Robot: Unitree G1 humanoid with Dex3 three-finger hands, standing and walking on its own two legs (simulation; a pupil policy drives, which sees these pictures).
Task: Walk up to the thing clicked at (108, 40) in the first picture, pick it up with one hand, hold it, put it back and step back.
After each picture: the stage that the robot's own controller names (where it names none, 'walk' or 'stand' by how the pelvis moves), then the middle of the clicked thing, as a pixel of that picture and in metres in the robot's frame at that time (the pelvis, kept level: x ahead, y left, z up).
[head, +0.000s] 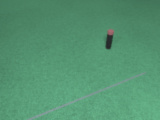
stand; (109, 39) +1.43 -0.32 -0.65
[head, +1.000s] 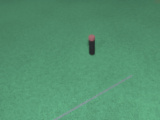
walk; (91, 45) +1.35 +0.03 -0.63
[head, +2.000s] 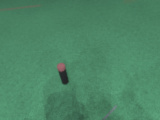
walk; (63, 74) +0.87 +0.25 -0.65
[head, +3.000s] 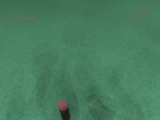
walk; (64, 111) +0.53 +0.18 -0.65
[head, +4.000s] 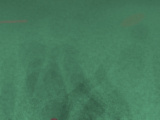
stand; out of the picture +0.40 +0.18 -0.64
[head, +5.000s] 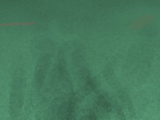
stand; out of the picture +0.36 +0.16 -0.66
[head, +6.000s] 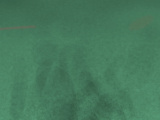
stand; out of the picture +0.38 +0.17 -0.66
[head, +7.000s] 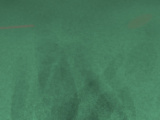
stand; out of the picture +0.37 +0.19 -0.66
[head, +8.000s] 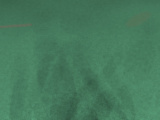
stand; out of the picture +0.37 +0.19 -0.66
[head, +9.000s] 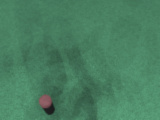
go down; (47, 105) +0.40 +0.19 -0.55
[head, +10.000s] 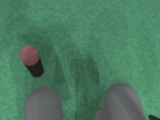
go down; (33, 64) +0.45 +0.21 -0.27
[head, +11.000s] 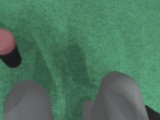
close in; (8, 52) +0.44 +0.23 -0.21
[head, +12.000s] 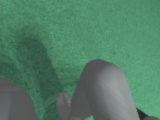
close; out of the picture +0.44 +0.26 -0.16
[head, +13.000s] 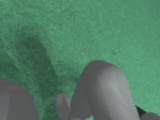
lift; out of the picture +0.42 +0.27 -0.16
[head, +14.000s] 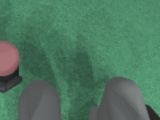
lift; (5, 68) +0.35 +0.25 -0.06
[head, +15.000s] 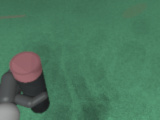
hold; (34, 87) +0.31 +0.16 +0.07
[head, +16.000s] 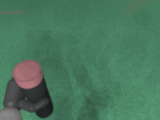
hold; (37, 93) +0.31 +0.16 +0.02
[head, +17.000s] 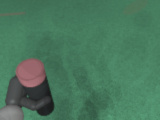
hold; (39, 91) +0.31 +0.16 +0.03
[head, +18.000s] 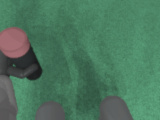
crouch; (25, 59) +0.42 +0.18 -0.05
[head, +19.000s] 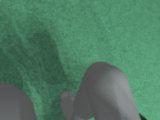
lower; out of the picture +0.44 +0.25 -0.18
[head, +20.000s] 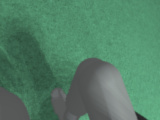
lower; out of the picture +0.46 +0.28 -0.17
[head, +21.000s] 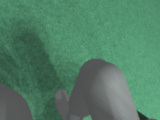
lower; out of the picture +0.45 +0.28 -0.17
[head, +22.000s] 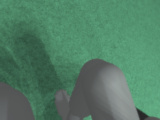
lower; out of the picture +0.44 +0.28 -0.17
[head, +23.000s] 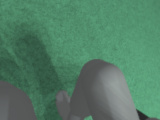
loosen; out of the picture +0.43 +0.27 -0.17
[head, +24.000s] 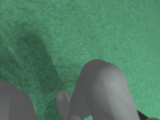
withdraw; out of the picture +0.43 +0.26 -0.17
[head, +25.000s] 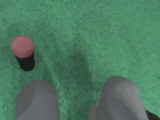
walk; (25, 56) +0.44 +0.22 -0.23
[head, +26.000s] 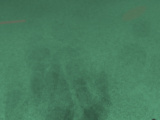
stand; out of the picture +0.37 +0.17 -0.58
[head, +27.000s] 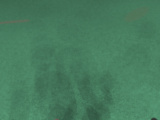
stand; out of the picture +0.39 +0.18 -0.60
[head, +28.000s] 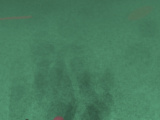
stand; out of the picture +0.39 +0.17 -0.60
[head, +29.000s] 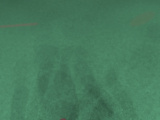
stand; out of the picture +0.41 +0.17 -0.65
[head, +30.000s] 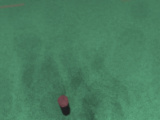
walk; (64, 106) +0.47 +0.16 -0.64
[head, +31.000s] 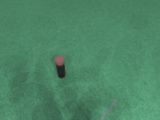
walk; (60, 67) +0.75 +0.16 -0.62
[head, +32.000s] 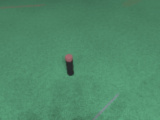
stand; (69, 65) +1.01 +0.17 -0.64
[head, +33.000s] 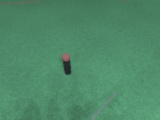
stand; (66, 64) +0.99 +0.16 -0.66
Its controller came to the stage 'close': yes
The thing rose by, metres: 0.67
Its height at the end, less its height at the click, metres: +0.00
